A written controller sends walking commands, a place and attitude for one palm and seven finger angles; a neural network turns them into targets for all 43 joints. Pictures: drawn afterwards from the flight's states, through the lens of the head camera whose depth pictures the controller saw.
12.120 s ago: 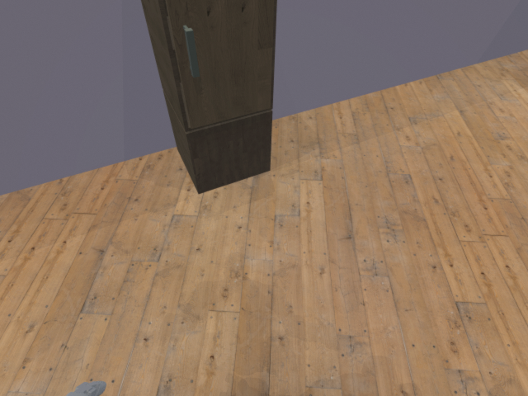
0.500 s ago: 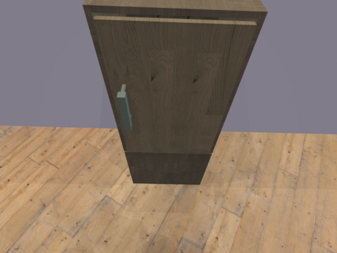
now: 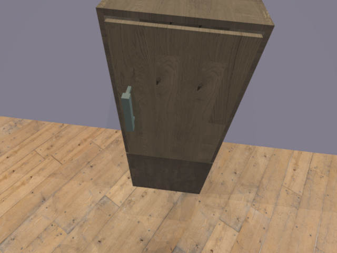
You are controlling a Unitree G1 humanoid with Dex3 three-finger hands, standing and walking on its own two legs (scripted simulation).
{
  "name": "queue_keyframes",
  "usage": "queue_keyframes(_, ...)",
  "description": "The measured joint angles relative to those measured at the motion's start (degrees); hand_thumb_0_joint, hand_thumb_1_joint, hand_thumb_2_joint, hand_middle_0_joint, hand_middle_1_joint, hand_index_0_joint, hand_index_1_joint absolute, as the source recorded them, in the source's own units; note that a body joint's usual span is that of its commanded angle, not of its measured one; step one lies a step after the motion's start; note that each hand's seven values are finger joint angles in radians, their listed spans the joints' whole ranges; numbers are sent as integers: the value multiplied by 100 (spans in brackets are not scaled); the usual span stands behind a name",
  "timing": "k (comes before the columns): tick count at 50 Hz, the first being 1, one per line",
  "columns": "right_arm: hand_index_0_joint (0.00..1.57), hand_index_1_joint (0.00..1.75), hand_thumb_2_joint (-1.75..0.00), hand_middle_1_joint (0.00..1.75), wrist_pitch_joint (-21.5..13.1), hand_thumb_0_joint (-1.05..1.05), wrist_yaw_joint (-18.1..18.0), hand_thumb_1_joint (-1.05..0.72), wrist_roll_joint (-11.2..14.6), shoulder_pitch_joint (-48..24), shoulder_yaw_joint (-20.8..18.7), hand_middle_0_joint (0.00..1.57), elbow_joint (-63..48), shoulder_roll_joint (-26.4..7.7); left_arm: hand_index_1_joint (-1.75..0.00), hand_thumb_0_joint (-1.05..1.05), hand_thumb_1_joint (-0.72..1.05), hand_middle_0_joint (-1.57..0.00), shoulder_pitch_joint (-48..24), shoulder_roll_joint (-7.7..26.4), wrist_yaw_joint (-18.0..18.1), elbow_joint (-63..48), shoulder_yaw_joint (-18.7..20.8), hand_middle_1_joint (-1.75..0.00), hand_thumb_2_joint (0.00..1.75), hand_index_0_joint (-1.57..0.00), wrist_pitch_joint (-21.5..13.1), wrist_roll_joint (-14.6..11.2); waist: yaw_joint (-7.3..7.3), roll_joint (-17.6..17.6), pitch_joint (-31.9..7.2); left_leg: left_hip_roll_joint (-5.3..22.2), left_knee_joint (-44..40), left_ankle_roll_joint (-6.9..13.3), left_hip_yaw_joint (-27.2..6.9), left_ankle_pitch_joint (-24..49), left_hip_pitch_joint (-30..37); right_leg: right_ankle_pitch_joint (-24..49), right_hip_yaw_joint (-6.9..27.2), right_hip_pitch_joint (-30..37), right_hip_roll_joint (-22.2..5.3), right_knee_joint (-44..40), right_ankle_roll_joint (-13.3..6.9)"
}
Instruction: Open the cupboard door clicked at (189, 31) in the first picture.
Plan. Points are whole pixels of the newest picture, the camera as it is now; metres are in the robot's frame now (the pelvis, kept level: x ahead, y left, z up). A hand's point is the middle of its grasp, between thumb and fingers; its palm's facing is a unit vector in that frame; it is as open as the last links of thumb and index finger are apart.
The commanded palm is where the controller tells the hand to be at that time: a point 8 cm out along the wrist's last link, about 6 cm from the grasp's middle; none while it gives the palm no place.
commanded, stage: come to a stop and stand still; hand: left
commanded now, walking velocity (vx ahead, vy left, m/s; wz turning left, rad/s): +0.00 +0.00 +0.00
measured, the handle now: (129, 109) +0.52 +0.19 -0.02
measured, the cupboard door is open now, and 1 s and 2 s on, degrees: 0 0 0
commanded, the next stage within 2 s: none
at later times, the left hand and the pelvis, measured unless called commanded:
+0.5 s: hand out of the picture +0.07 +0.26 -0.16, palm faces -0.03 -0.96 -0.29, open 7.4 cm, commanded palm none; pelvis +0.02 +0.06 +0.00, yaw -2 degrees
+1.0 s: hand out of the picture +0.08 +0.22 -0.17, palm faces -0.03 -0.97 -0.24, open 7.4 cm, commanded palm none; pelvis +0.03 +0.02 +0.01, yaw -2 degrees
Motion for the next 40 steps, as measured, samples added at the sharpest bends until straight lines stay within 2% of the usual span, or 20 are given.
queue_keyframes(2,20,30,-90,30,2,1,11,-91,6,-3,45,19,-41,14,-30,1,91,-20,-30,16,49,29,-30,-30,90,-20,-13,4,22,48,-19,19,123,78,-8,-170,-39,50,-9,65,22,-106,33)
queue_keyframes(4,20,30,-90,30,55,1,57,-91,3,15,51,19,-214,-22,-30,1,91,-20,33,1,77,-20,-109,-30,90,-20,-103,4,-29,174,-72,64,354,108,-9,-330,-186,90,-8,28,61,-141,60)
queue_keyframes(9,20,30,-90,30,-71,0,63,-91,-17,259,20,20,-527,-89,-30,1,90,-20,-18,50,28,-93,-174,-30,90,-20,-83,4,-190,337,-133,-117,389,310,99,-394,-163,-34,90,-32,-126,57,209)
queue_keyframes(18,20,30,-90,30,-87,-1,33,-93,-70,550,88,20,-345,-357,-30,1,91,-20,-428,289,-8,-260,-121,-30,90,-20,-27,-7,-226,414,-155,-386,-89,495,272,-219,68,-14,269,-8,-375,-39,300)
queue_keyframes(29,20,30,-90,30,-132,1,7,-91,-63,631,142,20,98,-440,-30,1,91,-20,-807,443,-24,-163,-133,-30,90,-20,-1,-56,-334,338,32,-437,-390,499,330,-154,300,17,342,146,-414,-219,407)
queue_keyframes(40,20,30,-90,30,-146,1,-5,-90,-50,409,140,20,277,-460,-30,1,90,-20,-932,368,-43,-13,-176,-30,90,-20,8,-52,-342,254,75,-355,-453,392,289,-184,445,-16,304,302,-330,-303,354)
